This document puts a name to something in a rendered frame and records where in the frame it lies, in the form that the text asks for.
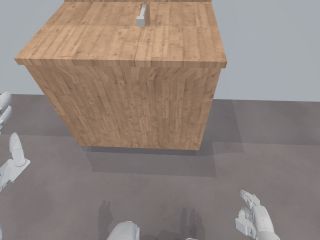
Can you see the left robot hand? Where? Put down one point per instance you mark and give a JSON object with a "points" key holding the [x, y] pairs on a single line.
{"points": [[13, 168]]}

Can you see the robot left thigh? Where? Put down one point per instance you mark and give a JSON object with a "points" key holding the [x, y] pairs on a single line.
{"points": [[125, 231]]}

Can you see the tap lever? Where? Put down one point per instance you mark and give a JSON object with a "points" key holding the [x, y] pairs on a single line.
{"points": [[141, 19]]}

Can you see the right robot forearm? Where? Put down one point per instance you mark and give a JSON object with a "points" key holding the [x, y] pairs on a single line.
{"points": [[266, 235]]}

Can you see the counter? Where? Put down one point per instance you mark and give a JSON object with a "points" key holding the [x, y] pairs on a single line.
{"points": [[116, 84]]}

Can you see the right robot hand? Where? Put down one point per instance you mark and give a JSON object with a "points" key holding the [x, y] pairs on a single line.
{"points": [[258, 218]]}

